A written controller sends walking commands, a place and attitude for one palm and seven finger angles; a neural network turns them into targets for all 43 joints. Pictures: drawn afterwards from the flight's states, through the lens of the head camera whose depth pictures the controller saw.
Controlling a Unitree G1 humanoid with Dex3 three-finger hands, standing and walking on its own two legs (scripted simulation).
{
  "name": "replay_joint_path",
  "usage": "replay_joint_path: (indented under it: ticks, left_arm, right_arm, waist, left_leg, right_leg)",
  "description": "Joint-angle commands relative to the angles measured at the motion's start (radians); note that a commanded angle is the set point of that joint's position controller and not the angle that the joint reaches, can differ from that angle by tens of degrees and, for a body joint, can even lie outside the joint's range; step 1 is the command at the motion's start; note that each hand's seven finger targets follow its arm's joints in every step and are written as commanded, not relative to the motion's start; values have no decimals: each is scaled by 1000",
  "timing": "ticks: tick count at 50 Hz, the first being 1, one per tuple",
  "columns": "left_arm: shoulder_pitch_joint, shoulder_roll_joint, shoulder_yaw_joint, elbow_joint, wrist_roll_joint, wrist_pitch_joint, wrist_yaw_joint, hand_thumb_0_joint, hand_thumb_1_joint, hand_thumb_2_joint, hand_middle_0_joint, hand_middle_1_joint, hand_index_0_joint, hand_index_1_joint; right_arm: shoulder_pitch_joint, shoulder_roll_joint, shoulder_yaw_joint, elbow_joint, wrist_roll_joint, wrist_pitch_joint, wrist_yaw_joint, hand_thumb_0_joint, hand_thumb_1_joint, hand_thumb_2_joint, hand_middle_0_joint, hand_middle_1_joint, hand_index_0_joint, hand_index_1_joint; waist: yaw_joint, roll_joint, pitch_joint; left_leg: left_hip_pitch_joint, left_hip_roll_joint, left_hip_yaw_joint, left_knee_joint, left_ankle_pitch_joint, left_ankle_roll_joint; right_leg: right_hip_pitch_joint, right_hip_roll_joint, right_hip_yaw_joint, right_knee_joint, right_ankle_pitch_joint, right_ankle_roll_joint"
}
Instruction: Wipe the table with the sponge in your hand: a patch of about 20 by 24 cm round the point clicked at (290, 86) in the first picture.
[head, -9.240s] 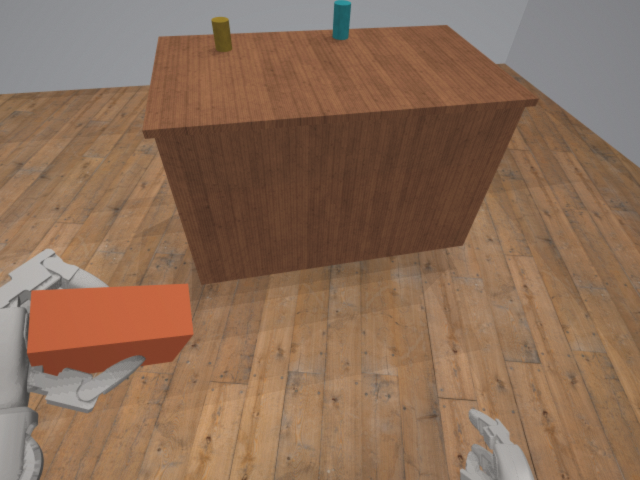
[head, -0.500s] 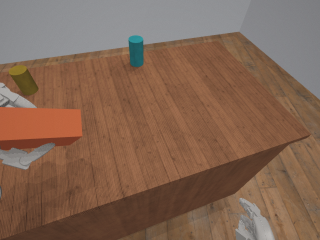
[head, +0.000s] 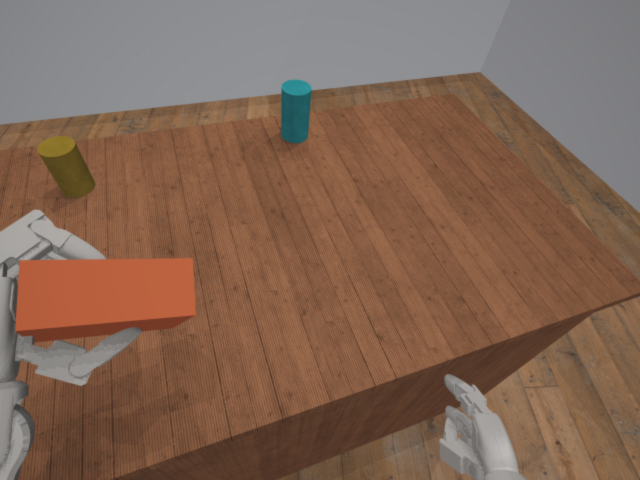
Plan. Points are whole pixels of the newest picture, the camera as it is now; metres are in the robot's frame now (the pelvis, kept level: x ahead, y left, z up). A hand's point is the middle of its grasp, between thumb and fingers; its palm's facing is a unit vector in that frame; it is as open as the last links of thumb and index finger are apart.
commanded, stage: come to a stop and stand still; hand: left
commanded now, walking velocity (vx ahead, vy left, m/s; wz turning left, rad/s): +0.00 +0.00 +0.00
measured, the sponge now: (135, 299) +0.24 +0.21 +0.15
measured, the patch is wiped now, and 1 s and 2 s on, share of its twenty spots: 0.00 0.00 0.00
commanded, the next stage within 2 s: look again from close up in 0.12 s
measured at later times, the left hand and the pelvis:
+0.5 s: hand (91, 313) +0.21 +0.24 +0.16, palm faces +0.36 -0.84 -0.39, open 9.6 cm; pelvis +0.00 -0.01 +0.00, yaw +0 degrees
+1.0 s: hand (141, 315) +0.22 +0.19 +0.16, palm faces +0.32 -0.86 -0.40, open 9.6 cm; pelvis +0.00 -0.05 +0.00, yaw -1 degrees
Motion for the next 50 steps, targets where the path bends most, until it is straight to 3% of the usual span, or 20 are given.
replay_joint_path:
  ticks: [1, 3, 4, 8, 9, 13, 14, 18, 19, 23, 24, 28, 29, 33, 34, 38, 39, 43, 44, 50]
  left_arm:
    - [-48, 172, 113, -221, -20, -47, 19, 0, 100, 1300, -1200, -1600, -1200, -1600]
    - [-55, 194, 139, -249, -19, -43, 25, 0, 100, 1300, -1200, -1600, -1200, -1600]
    - [-28, 155, 102, -215, -26, -45, 18, 0, 100, 1300, -1200, -1600, -1200, -1600]
    - [-40, 195, 135, -263, -21, -42, 28, 0, 100, 1300, -1200, -1600, -1200, -1600]
    - [-18, 150, 96, -225, -27, -44, 22, 0, 100, 1300, -1200, -1600, -1200, -1600]
    - [-38, 182, 122, -242, -17, -40, 35, 0, 100, 1300, -1200, -1600, -1200, -1600]
    - [-28, 137, 78, -208, -21, -41, 27, 0, 100, 1300, -1200, -1600, -1200, -1600]
    - [-41, 181, 117, -227, -12, -37, 38, 0, 100, 1300, -1200, -1600, -1200, -1600]
    - [-22, 140, 82, -191, -20, -38, 31, 0, 100, 1300, -1200, -1600, -1200, -1600]
    - [-24, 186, 123, -219, -16, -30, 38, 0, 100, 1300, -1200, -1600, -1200, -1600]
    - [-5, 147, 90, -189, -24, -33, 30, 0, 100, 1300, -1200, -1600, -1200, -1600]
    - [-4, 187, 127, -217, -21, -26, 36, 0, 100, 1300, -1200, -1600, -1200, -1600]
    - [2, 149, 92, -188, -28, -28, 29, 0, 100, 1300, -1200, -1600, -1200, -1600]
    - [-36, 194, 130, -229, -29, -21, 31, 0, 100, 1300, -1200, -1600, -1200, -1600]
    - [-26, 156, 98, -203, -38, -21, 22, 0, 100, 1300, -1200, -1600, -1200, -1600]
    - [-38, 182, 117, -243, -36, -14, 21, 0, 100, 1300, -1200, -1600, -1200, -1600]
    - [-28, 149, 88, -213, -45, -12, 14, 0, 100, 1300, -1200, -1600, -1200, -1600]
    - [-29, 191, 128, -252, -40, -6, 18, 0, 100, 1300, -1200, -1600, -1200, -1600]
    - [-14, 161, 101, -227, -49, -5, 11, 0, 100, 1300, -1200, -1600, -1200, -1600]
    - [-2, 193, 132, -285, -64, 2, 3, 0, 100, 1300, -1200, -1600, -1200, -1600]
  right_arm:
    - [-36, -161, -76, -164, 7, -22, -20, 0, -900, -900, 200, 300, 200, 300]
    - [-57, -161, -71, -169, 11, -16, -22, 0, -900, -900, 200, 300, 200, 300]
    - [-46, -156, -64, -171, 5, -7, -23, 0, -900, -900, 200, 300, 200, 300]
    - [-62, -160, -69, -180, 13, -9, -28, 0, -900, -900, 200, 300, 200, 300]
    - [-46, -160, -66, -177, 6, -3, -28, 0, -900, -900, 200, 300, 200, 300]
    - [-55, -166, -74, -174, 14, -12, -34, 0, -900, -900, 200, 300, 200, 300]
    - [-43, -167, -71, -170, 8, -7, -34, 0, -900, -900, 200, 300, 200, 300]
    - [-55, -171, -78, -168, 15, -13, -38, 0, -900, -900, 200, 300, 200, 300]
    - [-42, -169, -74, -162, 8, -8, -37, 0, -900, -900, 200, 300, 200, 300]
    - [-58, -172, -80, -168, 16, -9, -39, 0, -900, -900, 200, 300, 200, 300]
    - [-46, -170, -75, -162, 8, -4, -38, 0, -900, -900, 200, 300, 200, 300]
    - [-58, -170, -80, -166, 17, -6, -40, 0, -900, -900, 200, 300, 200, 300]
    - [-46, -167, -74, -160, 10, -2, -40, 0, -900, -900, 200, 300, 200, 300]
    - [-62, -164, -79, -170, 18, -4, -42, 0, -900, -900, 200, 300, 200, 300]
    - [-50, -162, -76, -167, 11, 1, -41, 0, -900, -900, 200, 300, 200, 300]
    - [-61, -160, -84, -179, 18, -1, -35, 0, -900, -900, 200, 300, 200, 300]
    - [-50, -160, -80, -176, 13, 3, -33, 0, -900, -900, 200, 300, 200, 300]
    - [-58, -159, -87, -185, 17, 1, -29, 0, -900, -900, 200, 300, 200, 300]
    - [-49, -160, -85, -183, 12, 7, -28, 0, -900, -900, 200, 300, 200, 300]
    - [-42, -164, -103, -199, 12, 6, -34, 0, -900, -900, 200, 300, 200, 300]
  waist:
    - [-24, 128, -200]
    - [-24, 155, -207]
    - [-23, 166, -186]
    - [-24, 172, -189]
    - [-24, 155, -177]
    - [-26, 144, -174]
    - [-27, 139, -159]
    - [-27, 129, -167]
    - [-26, 114, -162]
    - [-27, 100, -164]
    - [-28, 99, -163]
    - [-28, 102, -160]
    - [-30, 93, -151]
    - [-31, 119, -154]
    - [-30, 120, -155]
    - [-31, 136, -164]
    - [-31, 140, -157]
    - [-31, 153, -157]
    - [-29, 138, -154]
    - [-32, 145, -196]
  left_leg:
    - [74, 139, -140, -106, 299, -84]
    - [87, 133, -131, -116, 278, -88]
    - [55, 135, -137, -131, 240, -80]
    - [51, 132, -136, -139, 168, -85]
    - [30, 131, -141, -151, 123, -74]
    - [28, 126, -142, -150, 81, -72]
    - [17, 123, -143, -158, 49, -63]
    - [32, 119, -138, -147, 37, -62]
    - [22, 117, -140, -150, 24, -54]
    - [24, 110, -135, -130, 51, -54]
    - [20, 108, -136, -132, 42, -47]
    - [24, 107, -135, -125, 37, -48]
    - [21, 110, -140, -138, 25, -46]
    - [47, 132, -143, -154, 74, -60]
    - [42, 135, -142, -164, 70, -54]
    - [61, 154, -135, -148, 91, -59]
    - [36, 157, -138, -161, 62, -52]
    - [25, 171, -140, -150, 34, -52]
    - [13, 169, -137, -148, 23, -45]
    - [50, 167, -125, -73, 148, -48]
  right_leg:
    - [79, -30, 39, -18, 195, -47]
    - [68, -24, 35, -12, 173, -46]
    - [74, -22, 22, -26, 155, -43]
    - [86, -26, 30, -24, 140, -45]
    - [87, -21, 24, -37, 127, -44]
    - [87, -28, 41, -40, 124, -45]
    - [79, -24, 35, -53, 109, -44]
    - [71, -33, 57, -56, 112, -48]
    - [71, -31, 49, -69, 103, -46]
    - [74, -40, 68, -72, 127, -50]
    - [70, -38, 59, -83, 119, -49]
    - [62, -43, 77, -83, 115, -52]
    - [52, -34, 62, -94, 95, -49]
    - [51, -17, 57, -68, 113, -42]
    - [54, -8, 43, -76, 108, -37]
    - [42, -6, 52, -57, 119, -39]
    - [49, -1, 40, -65, 101, -35]
    - [39, 0, 53, -48, 94, -40]
    - [39, 2, 46, -63, 91, -35]
    - [32, -13, 72, -52, 187, -49]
